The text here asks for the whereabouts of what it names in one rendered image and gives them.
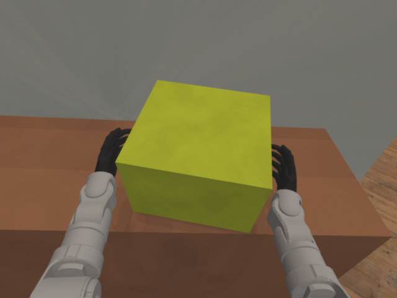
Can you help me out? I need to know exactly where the robot left forearm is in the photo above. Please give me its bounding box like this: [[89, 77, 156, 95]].
[[29, 171, 117, 298]]

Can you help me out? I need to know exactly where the robot right forearm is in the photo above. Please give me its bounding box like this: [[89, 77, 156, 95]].
[[267, 189, 350, 298]]

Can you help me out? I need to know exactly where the robot left hand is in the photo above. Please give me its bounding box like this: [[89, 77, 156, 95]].
[[95, 128, 132, 177]]

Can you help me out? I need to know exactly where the carton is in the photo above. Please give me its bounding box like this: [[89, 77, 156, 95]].
[[115, 80, 272, 233]]

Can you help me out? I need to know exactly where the pedestal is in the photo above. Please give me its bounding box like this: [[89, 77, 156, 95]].
[[0, 115, 393, 298]]

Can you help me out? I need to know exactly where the robot right hand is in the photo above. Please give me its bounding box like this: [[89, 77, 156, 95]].
[[271, 144, 297, 192]]

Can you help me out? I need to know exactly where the robot left upper arm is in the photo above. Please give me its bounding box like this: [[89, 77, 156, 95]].
[[32, 276, 101, 298]]

